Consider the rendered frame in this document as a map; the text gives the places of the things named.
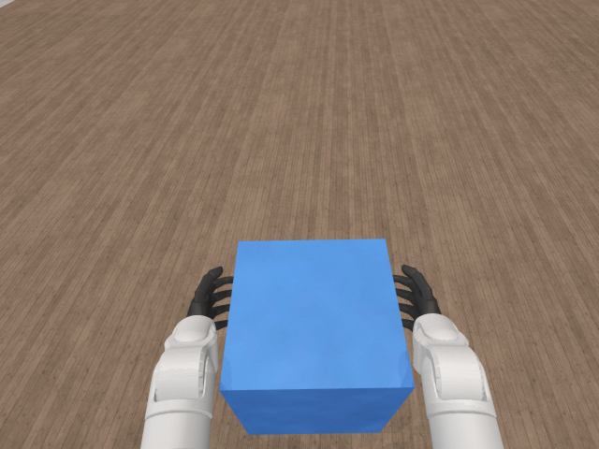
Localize carton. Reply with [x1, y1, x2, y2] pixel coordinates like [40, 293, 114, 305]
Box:
[219, 239, 415, 435]

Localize robot left forearm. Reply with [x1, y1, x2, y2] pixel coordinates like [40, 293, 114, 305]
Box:
[140, 315, 219, 449]

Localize left robot hand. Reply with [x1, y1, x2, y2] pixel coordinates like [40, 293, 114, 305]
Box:
[186, 267, 234, 331]

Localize robot right forearm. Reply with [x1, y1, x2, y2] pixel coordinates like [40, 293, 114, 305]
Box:
[413, 313, 504, 449]

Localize right robot hand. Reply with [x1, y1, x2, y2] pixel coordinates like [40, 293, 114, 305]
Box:
[392, 265, 441, 332]

